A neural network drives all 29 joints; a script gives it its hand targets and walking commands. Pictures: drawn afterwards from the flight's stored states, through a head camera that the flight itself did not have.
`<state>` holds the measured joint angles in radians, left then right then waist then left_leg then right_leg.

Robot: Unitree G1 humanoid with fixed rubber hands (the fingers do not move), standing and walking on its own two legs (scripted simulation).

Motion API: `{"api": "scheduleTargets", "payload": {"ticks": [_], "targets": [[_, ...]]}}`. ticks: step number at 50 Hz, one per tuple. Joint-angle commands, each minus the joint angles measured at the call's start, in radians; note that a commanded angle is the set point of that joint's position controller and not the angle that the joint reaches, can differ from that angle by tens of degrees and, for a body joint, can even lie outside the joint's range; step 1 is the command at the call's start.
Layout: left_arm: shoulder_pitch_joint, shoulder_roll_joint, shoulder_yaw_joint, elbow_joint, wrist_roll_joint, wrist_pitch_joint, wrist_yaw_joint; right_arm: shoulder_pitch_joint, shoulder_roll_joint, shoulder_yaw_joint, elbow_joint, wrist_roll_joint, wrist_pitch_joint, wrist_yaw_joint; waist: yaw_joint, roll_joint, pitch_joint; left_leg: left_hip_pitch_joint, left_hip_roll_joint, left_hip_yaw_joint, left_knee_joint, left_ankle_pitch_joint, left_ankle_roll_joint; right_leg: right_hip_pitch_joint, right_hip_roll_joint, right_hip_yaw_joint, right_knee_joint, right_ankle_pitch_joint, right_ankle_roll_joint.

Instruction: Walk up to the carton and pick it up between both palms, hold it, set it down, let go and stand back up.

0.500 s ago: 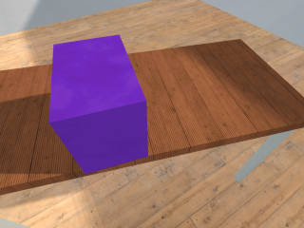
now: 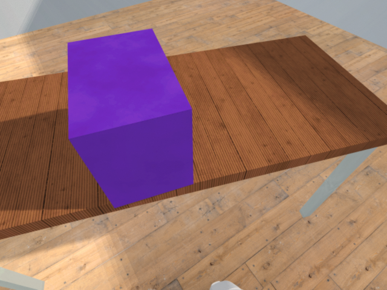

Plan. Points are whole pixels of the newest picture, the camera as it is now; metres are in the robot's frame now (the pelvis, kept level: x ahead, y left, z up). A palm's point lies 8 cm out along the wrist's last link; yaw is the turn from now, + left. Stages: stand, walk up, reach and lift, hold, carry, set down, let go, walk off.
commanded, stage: walk up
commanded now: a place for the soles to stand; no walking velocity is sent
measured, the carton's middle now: (133, 116) +0.47 +0.13 +0.08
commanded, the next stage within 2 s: reach and lift in 0.88 s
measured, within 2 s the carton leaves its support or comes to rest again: neither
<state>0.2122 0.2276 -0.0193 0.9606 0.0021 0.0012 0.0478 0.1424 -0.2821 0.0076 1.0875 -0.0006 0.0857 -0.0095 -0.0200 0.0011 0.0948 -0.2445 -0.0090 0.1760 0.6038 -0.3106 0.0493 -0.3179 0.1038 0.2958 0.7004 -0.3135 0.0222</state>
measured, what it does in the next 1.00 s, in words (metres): stands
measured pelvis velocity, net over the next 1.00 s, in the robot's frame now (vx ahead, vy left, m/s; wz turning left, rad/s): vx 0.00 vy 0.00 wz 0.03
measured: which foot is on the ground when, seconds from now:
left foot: down 0.00-1.00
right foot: down 0.00-1.00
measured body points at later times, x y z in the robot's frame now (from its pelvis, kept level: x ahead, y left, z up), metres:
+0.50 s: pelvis +0.00 +0.01 +0.00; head +0.02 -0.02 +0.45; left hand +0.08 +0.25 -0.13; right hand +0.04 -0.26 -0.16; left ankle +0.02 +0.09 -0.72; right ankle +0.04 -0.13 -0.72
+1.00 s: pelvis +0.00 +0.00 -0.01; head +0.04 -0.01 +0.43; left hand +0.11 +0.26 -0.15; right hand +0.07 -0.27 -0.17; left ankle +0.02 +0.09 -0.72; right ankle +0.05 -0.13 -0.72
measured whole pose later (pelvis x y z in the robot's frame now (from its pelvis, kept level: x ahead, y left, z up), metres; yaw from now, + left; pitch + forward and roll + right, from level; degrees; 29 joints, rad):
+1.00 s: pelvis +0.00 +0.00 -0.01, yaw +2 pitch -1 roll +1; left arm 0.04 0.25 -0.06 0.91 -0.02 0.30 0.04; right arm 0.10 -0.27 -0.12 1.09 -0.10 0.01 0.07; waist -0.03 0.01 0.11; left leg -0.37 0.01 0.15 0.75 -0.37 0.04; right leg -0.43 0.01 0.11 0.79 -0.35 0.01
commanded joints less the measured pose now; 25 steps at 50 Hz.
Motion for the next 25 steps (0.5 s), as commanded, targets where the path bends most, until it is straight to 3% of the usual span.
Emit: {"api": "scheduleTargets", "payload": {"ticks": [1,3,7,9,11,14,18,21,22,25], "targets": [[0.014,0.23,0.053,-0.071,-0.005,-0.019,0.008,0.046,-0.153,-0.029,-0.059,-0.012,-0.005,-0.001,-0.018,-0.154,-0.036,0.141,0.077,-0.132,-0.07,-0.077,0.004,-0.217,-0.189,0.223,-0.331,0.001,-0.115],[-0.022,0.219,0.052,-0.077,-0.005,-0.016,0.008,0.084,-0.139,-0.031,-0.053,-0.011,-0.015,-0.002,-0.036,-0.166,-0.048,0.192,0.073,-0.151,-0.097,-0.047,-0.002,-0.238,-0.189,0.23,-0.351,-0.012,-0.115],[-0.016,0.165,0.035,-0.082,-0.002,-0.016,0.002,0.101,-0.163,-0.037,-0.044,-0.004,-0.037,-0.011,-0.027,-0.133,-0.129,0.216,0.156,-0.198,-0.19,-0.008,0.034,-0.161,-0.109,0.074,-0.212,0.091,-0.078],[0.004,0.139,0.032,-0.079,0.001,-0.013,0.002,0.078,-0.175,-0.037,-0.046,-0.002,-0.042,-0.015,-0.007,-0.067,-0.125,0.141,0.233,-0.255,-0.278,-0.031,0.076,-0.09,-0.049,-0.034,-0.065,0.081,-0.051],[0.038,0.122,0.029,-0.078,0.003,-0.011,0.005,0.035,-0.194,-0.039,-0.058,0.003,-0.039,-0.019,0.013,-0.004,-0.107,0.068,0.291,-0.268,-0.314,-0.056,0.112,-0.053,-0.05,-0.093,-0.009,0.029,-0.042],[0.066,0.136,0.033,-0.07,0.002,-0.012,0.006,-0.012,-0.183,-0.035,-0.075,0.002,-0.028,-0.014,0.022,0.054,-0.065,-0.025,0.273,-0.213,-0.319,-0.107,0.107,-0.007,-0.07,-0.093,-0.015,0.025,-0.047],[0.047,0.162,0.041,-0.066,0.003,-0.015,0.006,-0.009,-0.17,-0.028,-0.08,-0.001,-0.019,-0.003,0.012,0.011,-0.014,-0.045,0.207,-0.162,-0.272,-0.158,0.06,-0.026,-0.102,-0.049,-0.101,0.092,-0.054],[0.039,0.187,0.044,-0.063,0.003,-0.022,0.006,0.024,-0.164,-0.027,-0.072,-0.005,-0.018,0.0,0.001,-0.034,-0.024,0.047,0.162,-0.136,-0.2,-0.085,0.026,-0.094,-0.138,0.022,-0.172,0.174,-0.074],[0.029,0.194,0.045,-0.064,0.005,-0.024,0.006,0.044,-0.155,-0.026,-0.068,-0.003,-0.02,0.002,-0.01,-0.077,-0.029,0.074,0.141,-0.136,-0.171,-0.059,0.02,-0.115,-0.157,0.064,-0.208,0.168,-0.084],[0.01,0.205,0.046,-0.067,0.0,-0.024,0.007,0.094,-0.146,-0.025,-0.057,-0.007,-0.027,0.003,-0.025,-0.119,-0.071,0.17,0.109,-0.13,-0.117,0.005,0.0,-0.152,-0.191,0.134,-0.278,0.177,-0.106]]}}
